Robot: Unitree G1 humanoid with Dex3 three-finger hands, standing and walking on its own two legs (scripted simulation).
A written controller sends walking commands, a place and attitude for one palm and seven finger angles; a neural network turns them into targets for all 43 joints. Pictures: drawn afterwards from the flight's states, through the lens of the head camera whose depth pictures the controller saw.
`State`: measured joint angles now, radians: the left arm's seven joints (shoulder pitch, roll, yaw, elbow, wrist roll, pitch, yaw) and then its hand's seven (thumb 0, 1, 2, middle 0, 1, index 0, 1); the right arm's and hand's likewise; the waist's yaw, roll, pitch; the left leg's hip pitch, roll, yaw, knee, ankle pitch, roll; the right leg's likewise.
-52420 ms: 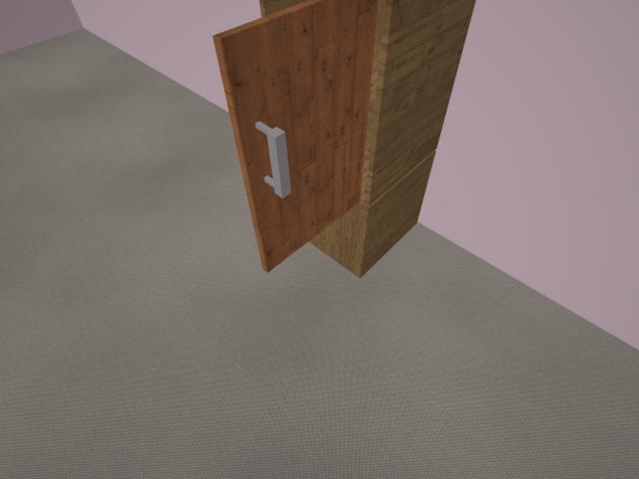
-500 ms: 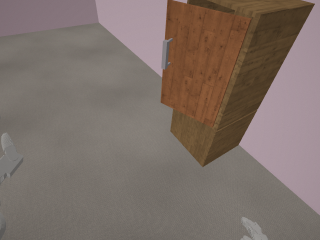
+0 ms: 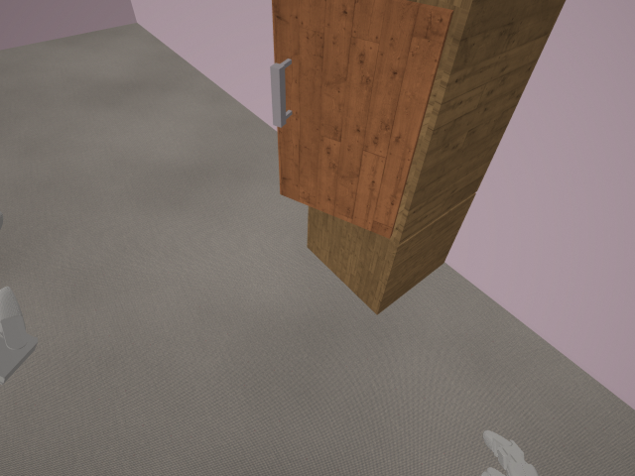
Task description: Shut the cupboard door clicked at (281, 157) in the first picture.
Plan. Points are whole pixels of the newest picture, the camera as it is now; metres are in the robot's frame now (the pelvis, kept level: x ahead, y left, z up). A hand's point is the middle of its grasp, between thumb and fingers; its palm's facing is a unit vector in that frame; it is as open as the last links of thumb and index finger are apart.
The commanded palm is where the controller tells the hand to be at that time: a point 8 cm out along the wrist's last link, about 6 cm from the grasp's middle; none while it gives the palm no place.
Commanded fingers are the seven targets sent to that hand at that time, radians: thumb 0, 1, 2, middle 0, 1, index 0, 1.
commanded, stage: stop stepping back and stand still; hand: left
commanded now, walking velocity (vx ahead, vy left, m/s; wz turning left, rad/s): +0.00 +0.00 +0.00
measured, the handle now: (283, 93) +0.92 +0.11 +0.02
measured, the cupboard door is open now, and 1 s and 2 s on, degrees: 22 22 22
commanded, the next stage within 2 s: let the arm hang, fingers relaxed in 0.14 s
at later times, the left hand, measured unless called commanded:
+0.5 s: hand out of the picture +0.06 +0.19 -0.14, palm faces -0.04 -0.97 -0.23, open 7.4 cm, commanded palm none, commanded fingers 0.00 0.90 0.90 -0.20 -0.30 -0.20 -0.30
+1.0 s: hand out of the picture -0.06 +0.21 -0.16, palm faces +0.02 -0.97 -0.24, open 7.3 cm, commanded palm none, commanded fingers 0.00 0.90 0.90 -0.20 -0.30 -0.20 -0.30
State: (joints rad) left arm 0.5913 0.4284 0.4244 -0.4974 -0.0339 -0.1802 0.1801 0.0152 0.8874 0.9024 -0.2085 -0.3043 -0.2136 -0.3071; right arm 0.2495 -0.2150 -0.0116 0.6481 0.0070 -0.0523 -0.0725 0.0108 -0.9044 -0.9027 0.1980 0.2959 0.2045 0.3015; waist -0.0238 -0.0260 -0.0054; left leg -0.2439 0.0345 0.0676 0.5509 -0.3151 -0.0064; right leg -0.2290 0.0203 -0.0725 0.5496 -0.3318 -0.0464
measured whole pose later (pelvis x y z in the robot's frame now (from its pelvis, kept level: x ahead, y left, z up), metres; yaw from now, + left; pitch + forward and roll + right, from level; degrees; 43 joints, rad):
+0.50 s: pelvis -0.04 +0.01 +0.00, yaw +0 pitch +0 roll +1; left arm 0.25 0.20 -0.03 0.75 0.02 0.06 0.00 0.01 0.91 0.90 -0.19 -0.30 -0.20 -0.30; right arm 0.16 -0.27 0.02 0.84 -0.03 0.01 0.01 0.00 -0.91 -0.90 0.20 0.30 0.21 0.30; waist -0.02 0.01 0.02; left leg -0.28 0.00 0.07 0.54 -0.25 0.02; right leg -0.28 -0.01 -0.07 0.57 -0.29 -0.03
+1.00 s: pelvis -0.04 +0.02 +0.01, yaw +0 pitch -2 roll +0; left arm 0.31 0.19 0.02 1.14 0.02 0.01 0.02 0.01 0.91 0.90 -0.19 -0.30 -0.20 -0.30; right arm 0.33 -0.16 -0.01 1.12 -0.02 0.01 -0.02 0.00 -0.91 -0.90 0.20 0.30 0.20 0.30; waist 0.00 0.02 0.03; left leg -0.20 0.01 0.09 0.41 -0.19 0.03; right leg -0.19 0.00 -0.06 0.41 -0.19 -0.03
